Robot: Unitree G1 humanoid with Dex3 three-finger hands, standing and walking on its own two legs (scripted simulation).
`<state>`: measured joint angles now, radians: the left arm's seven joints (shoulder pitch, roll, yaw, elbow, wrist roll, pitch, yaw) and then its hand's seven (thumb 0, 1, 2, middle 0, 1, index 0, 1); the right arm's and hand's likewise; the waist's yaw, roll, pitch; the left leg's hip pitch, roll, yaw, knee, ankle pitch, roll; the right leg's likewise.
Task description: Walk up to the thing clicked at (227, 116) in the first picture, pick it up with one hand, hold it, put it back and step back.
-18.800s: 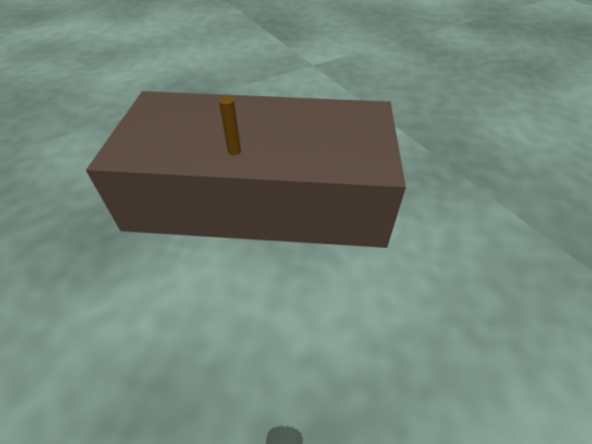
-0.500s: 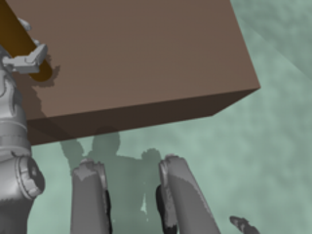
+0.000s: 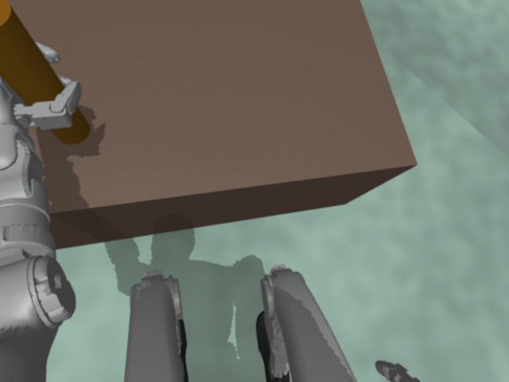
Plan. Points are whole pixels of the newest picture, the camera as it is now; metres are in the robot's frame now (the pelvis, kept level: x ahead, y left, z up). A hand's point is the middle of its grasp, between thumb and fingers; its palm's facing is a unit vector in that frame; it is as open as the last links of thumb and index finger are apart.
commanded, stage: lift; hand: left
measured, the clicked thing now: (39, 86) +0.52 +0.26 +0.01
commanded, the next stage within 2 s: hold in 1.70 s
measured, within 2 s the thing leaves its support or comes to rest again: neither
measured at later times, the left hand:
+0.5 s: hand (30, 96) +0.46 +0.23 +0.08, palm faces +0.23 -0.97 -0.04, open 7.2 cm
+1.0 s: hand out of the picture +0.38 +0.22 +0.17, palm faces +0.22 -0.97 -0.05, open 7.2 cm
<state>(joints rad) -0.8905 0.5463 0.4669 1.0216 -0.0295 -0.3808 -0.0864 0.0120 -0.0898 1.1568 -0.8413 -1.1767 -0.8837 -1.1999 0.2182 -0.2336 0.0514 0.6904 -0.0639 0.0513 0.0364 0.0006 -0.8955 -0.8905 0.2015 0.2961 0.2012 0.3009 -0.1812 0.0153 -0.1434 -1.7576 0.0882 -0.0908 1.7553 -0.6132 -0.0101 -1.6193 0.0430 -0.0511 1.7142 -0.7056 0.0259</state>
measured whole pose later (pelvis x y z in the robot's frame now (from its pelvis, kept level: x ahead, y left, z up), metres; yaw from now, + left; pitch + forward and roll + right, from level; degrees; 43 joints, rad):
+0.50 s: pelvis +0.01 +0.00 +0.07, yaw +2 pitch +27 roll -6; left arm -0.61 0.38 0.37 0.79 -0.08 -0.35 -0.05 0.01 -0.09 1.16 -0.85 -1.17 -0.89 -1.19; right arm 0.23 -0.22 0.02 0.70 -0.03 0.03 0.01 0.00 -0.92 -0.90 0.20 0.30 0.20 0.30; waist -0.13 0.03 -0.15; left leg -1.45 0.09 -0.08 1.52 -0.56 -0.01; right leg -1.31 0.04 -0.05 1.47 -0.64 0.02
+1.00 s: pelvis +0.02 +0.00 +0.15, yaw +5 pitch +17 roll -4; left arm -0.32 0.26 0.19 0.60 -0.14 -0.36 -0.02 0.01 -0.11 1.18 -0.86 -1.17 -0.90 -1.18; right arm 0.22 -0.22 0.01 0.68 0.00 -0.01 -0.01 0.01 -0.92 -0.89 0.20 0.30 0.20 0.30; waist -0.07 0.02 -0.10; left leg -1.02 0.06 -0.05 1.19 -0.46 -0.02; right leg -0.89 0.01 -0.04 1.14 -0.54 0.02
